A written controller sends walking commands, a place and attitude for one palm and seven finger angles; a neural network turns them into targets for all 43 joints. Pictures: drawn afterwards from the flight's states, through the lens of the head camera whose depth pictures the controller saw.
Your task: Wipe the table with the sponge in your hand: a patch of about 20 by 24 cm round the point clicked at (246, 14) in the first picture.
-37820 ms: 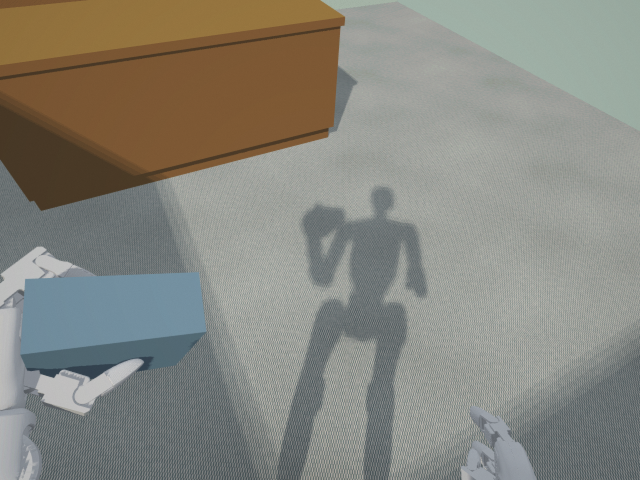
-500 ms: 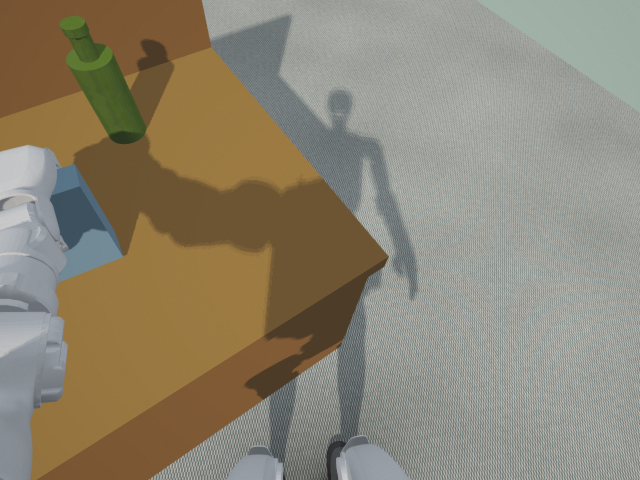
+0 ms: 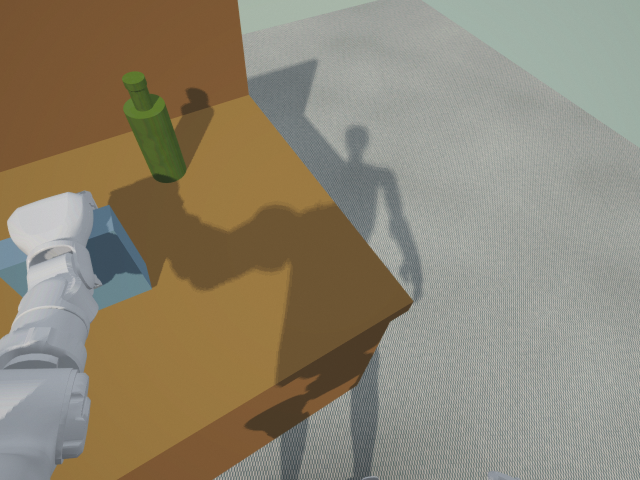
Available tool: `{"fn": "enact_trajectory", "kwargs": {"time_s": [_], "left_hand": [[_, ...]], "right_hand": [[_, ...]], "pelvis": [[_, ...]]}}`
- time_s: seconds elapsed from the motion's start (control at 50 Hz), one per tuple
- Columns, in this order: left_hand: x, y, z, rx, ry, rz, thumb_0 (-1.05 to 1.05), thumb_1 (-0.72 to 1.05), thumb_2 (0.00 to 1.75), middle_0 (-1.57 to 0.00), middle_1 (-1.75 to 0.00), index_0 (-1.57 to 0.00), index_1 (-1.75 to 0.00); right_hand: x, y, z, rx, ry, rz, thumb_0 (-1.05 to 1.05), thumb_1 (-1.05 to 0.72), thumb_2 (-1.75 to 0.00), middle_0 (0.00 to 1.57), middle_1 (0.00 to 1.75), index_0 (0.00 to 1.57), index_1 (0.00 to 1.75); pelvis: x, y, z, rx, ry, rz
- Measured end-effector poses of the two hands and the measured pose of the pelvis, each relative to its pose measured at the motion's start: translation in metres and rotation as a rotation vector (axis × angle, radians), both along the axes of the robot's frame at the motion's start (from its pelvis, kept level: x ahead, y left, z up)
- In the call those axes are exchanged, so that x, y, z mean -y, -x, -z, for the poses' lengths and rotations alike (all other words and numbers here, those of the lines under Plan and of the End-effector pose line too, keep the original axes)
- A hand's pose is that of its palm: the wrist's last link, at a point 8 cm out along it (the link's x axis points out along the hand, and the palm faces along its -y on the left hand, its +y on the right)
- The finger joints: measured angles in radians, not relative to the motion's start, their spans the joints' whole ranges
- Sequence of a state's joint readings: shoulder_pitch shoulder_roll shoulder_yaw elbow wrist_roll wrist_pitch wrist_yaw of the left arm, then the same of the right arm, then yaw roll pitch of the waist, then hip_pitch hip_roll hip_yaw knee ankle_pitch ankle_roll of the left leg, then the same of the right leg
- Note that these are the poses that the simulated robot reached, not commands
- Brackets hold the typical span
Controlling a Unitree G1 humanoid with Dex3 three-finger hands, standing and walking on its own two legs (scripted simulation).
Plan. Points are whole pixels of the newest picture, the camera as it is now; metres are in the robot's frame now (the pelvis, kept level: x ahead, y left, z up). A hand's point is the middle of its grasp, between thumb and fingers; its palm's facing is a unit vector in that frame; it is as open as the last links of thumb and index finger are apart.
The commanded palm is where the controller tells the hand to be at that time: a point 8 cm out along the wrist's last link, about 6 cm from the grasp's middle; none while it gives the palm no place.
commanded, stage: slide back across to the first lane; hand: left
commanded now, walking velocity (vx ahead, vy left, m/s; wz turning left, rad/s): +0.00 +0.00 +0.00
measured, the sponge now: (89, 276) +0.39 +0.34 -0.05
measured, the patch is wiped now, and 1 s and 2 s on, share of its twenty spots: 1.00 1.00 1.00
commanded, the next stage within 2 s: wipe back along the first lane in 0.12 s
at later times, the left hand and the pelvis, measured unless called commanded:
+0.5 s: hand (36, 271) +0.37 +0.38 +0.01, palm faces -0.10 -0.02 -1.00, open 10.1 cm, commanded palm +0.33 +0.36 +0.04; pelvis +0.02 +0.00 +0.01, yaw +0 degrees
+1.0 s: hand (36, 309) +0.32 +0.36 +0.01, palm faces -0.04 -0.02 -1.00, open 10.1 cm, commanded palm +0.27 +0.33 +0.03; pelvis +0.01 +0.01 +0.01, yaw +2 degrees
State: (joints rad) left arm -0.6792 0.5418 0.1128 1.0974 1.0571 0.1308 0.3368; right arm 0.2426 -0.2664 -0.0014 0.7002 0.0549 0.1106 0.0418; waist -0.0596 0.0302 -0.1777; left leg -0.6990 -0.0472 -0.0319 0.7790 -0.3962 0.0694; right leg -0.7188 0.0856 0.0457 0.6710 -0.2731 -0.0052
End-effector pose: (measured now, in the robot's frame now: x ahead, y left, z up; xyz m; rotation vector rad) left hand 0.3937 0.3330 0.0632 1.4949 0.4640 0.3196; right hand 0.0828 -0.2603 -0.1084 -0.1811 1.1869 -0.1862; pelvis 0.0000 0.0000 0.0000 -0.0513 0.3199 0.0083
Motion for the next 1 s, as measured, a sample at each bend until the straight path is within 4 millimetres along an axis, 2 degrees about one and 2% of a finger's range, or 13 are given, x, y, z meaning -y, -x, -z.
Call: {"fn": "enact_trajectory", "kwargs": {"time_s": [0.12, 0.2, 0.28, 0.42, 0.52, 0.84, 1.0], "left_hand": [[-0.02, 0.008, -0.003, -0.03, -0.018, -0.056, 0.01, -0.57, 1.14, -0.73, -1.37, -0.75, -1.39], [-0.034, 0.017, -0.004, -0.053, -0.012, -0.076, 0.01, -0.56, 1.13, -0.72, -1.38, -0.74, -1.4], [-0.04, 0.02, -0.003, -0.075, -0.018, -0.056, 0.01, -0.55, 1.12, -0.72, -1.37, -0.73, -1.4], [-0.038, 0.026, 0.001, -0.055, -0.036, -0.01, 0.0, -0.54, 1.12, -0.71, -1.38, -0.72, -1.41], [-0.035, 0.037, 0.001, -0.009, -0.043, -0.004, 0.0, -0.52, 1.1, -0.7, -1.38, -0.71, -1.41], [-0.022, 0.07, -0.001, 0.016, -0.04, -0.018, 0.0, -0.47, 1.06, -0.67, -1.39, -0.68, -1.42], [-0.013, 0.091, 0.0, 0.034, -0.04, -0.014, 0.0, -0.46, 1.05, -0.66, -1.39, -0.67, -1.42]], "right_hand": [[0.005, -0.009, -0.005, -0.003, 0.006, -0.005, 0.01, -0.91, -0.9, 0.2, 0.3, 0.2, 0.3], [0.009, -0.009, -0.006, -0.021, 0.016, -0.004, 0.01, -0.91, -0.9, 0.2, 0.3, 0.2, 0.3], [0.012, -0.006, -0.007, -0.046, 0.031, -0.003, 0.01, -0.91, -0.9, 0.2, 0.3, 0.2, 0.3], [0.014, -0.001, -0.006, -0.066, 0.036, 0.023, 0.01, -0.91, -0.9, 0.2, 0.3, 0.2, 0.3], [0.008, -0.006, -0.005, -0.045, 0.017, 0.035, 0.01, -0.91, -0.9, 0.2, 0.3, 0.2, 0.3], [-0.026, -0.059, -0.017, 0.13, -0.031, -0.043, 0.01, -0.91, -0.9, 0.2, 0.3, 0.2, 0.3], [-0.037, -0.078, -0.022, 0.182, -0.043, -0.083, 0.01, -0.91, -0.9, 0.2, 0.3, 0.2, 0.3]], "pelvis": [[0.003, -0.005, -0.004, 0.007, -0.002, -0.003], [0.005, -0.008, -0.005, 0.009, 0.0, -0.009], [0.006, -0.011, -0.006, 0.011, 0.003, -0.019], [0.004, -0.015, -0.006, 0.009, 0.009, -0.012], [0.0, -0.017, -0.007, 0.02, 0.01, -0.008], [-0.013, -0.012, -0.011, 0.081, 0.007, -0.025], [-0.015, -0.011, -0.011, 0.107, 0.005, -0.033]]}}
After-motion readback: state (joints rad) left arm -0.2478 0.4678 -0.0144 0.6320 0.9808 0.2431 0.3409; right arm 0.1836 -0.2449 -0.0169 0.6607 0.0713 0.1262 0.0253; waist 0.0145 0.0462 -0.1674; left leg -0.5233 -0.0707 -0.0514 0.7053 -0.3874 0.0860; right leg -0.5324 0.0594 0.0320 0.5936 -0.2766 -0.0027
